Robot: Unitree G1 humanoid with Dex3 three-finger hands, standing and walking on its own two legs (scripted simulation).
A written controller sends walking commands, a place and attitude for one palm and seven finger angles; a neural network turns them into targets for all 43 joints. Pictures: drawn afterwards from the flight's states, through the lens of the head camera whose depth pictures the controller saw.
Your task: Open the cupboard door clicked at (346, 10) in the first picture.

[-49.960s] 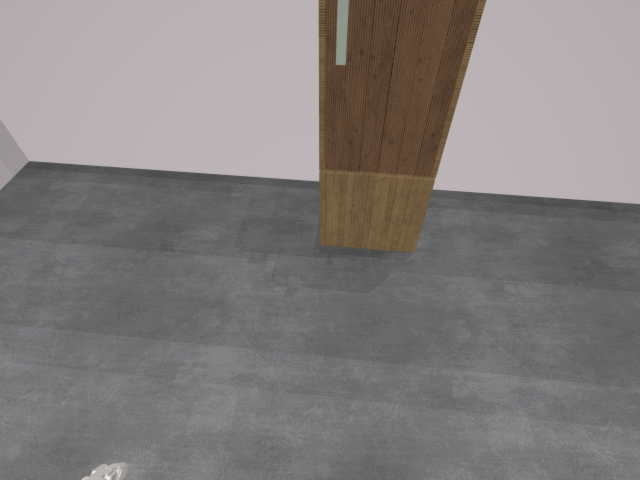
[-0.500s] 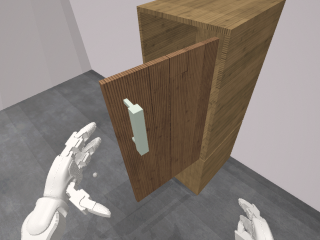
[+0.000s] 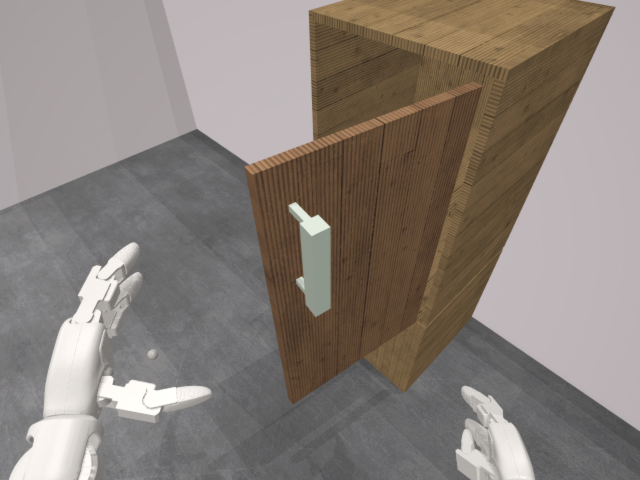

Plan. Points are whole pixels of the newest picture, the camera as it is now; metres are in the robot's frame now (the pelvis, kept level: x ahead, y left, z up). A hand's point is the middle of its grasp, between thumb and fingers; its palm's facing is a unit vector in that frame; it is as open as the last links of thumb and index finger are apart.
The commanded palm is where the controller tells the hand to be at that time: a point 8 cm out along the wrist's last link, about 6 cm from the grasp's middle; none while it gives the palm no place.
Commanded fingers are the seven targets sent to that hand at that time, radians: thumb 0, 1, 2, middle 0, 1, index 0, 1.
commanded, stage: draw the hand back to the body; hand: left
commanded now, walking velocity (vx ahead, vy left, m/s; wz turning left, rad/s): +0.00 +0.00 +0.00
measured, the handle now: (307, 260) +0.35 +0.06 +0.11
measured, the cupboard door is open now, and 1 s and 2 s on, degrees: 80 80 80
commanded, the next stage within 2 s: step back with the hand held close in 0.86 s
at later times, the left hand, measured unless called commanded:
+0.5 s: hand (98, 324) +0.21 +0.25 +0.15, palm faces +0.41 -0.81 -0.42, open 8.9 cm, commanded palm +0.16 +0.29 +0.17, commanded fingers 0.00 0.90 0.90 -0.20 -0.30 -0.20 -0.30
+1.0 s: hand (106, 332) +0.20 +0.24 +0.16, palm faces +0.42 -0.81 -0.41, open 7.4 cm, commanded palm +0.16 +0.28 +0.18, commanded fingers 0.00 0.90 0.90 -0.20 -0.30 -0.20 -0.30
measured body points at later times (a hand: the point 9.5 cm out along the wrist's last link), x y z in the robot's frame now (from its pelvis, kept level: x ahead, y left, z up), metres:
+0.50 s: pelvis +0.02 +0.00 +0.00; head +0.00 -0.03 +0.45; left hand +0.18 +0.29 +0.18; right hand +0.20 -0.23 -0.08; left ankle +0.00 +0.08 -0.74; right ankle -0.01 -0.10 -0.74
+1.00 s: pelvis +0.01 -0.02 +0.01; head +0.00 -0.04 +0.45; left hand +0.17 +0.28 +0.18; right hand +0.19 -0.24 -0.09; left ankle +0.00 +0.08 -0.74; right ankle -0.01 -0.10 -0.74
